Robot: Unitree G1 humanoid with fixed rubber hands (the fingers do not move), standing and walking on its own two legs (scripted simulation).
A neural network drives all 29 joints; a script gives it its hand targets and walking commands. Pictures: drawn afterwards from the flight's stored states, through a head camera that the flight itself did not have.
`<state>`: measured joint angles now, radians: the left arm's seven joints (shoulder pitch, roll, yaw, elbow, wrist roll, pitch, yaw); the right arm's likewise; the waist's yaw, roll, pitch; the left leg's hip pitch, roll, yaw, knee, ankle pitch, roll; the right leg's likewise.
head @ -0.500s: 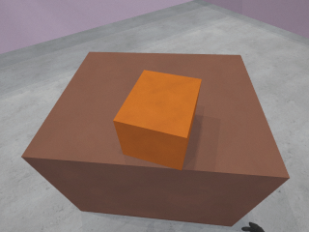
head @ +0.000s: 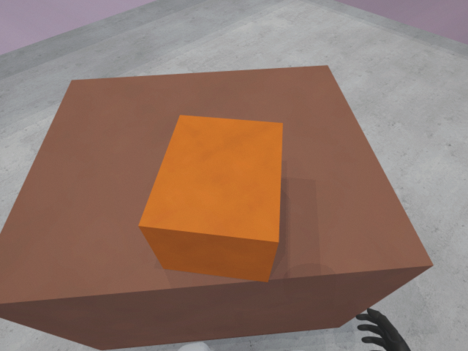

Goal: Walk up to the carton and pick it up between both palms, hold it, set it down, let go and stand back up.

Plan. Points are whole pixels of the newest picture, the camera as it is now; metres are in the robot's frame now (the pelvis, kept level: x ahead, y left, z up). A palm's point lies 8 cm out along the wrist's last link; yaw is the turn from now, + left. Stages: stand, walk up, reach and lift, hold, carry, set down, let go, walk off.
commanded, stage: walk up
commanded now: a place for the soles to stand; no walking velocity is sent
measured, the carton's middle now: (222, 196) +0.39 +0.05 +0.00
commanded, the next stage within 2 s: none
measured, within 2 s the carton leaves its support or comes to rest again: neither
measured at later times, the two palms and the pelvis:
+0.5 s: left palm (109, 344) +0.15 +0.24 -0.08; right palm out of the picture +0.09 -0.28 -0.08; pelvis +0.00 +0.00 +0.01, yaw -3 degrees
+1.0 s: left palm out of the picture +0.08 +0.30 -0.09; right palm out of the picture +0.02 -0.26 -0.08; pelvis -0.06 +0.03 +0.00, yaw -3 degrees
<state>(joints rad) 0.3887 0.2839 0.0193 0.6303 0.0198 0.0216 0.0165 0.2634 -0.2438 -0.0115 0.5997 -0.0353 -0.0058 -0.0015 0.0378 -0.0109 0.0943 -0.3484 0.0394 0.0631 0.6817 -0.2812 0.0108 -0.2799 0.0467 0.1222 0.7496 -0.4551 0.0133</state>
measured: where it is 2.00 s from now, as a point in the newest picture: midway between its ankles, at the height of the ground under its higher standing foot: outside the picture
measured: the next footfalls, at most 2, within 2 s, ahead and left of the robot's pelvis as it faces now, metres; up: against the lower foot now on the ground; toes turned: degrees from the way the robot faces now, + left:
right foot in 1.12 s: -0.06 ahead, -0.09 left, +0.00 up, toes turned -2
left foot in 1.32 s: +0.00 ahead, +0.15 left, +0.00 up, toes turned +8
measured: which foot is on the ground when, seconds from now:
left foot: down 0.00-1.00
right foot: down 0.00-0.84, up 0.86-1.00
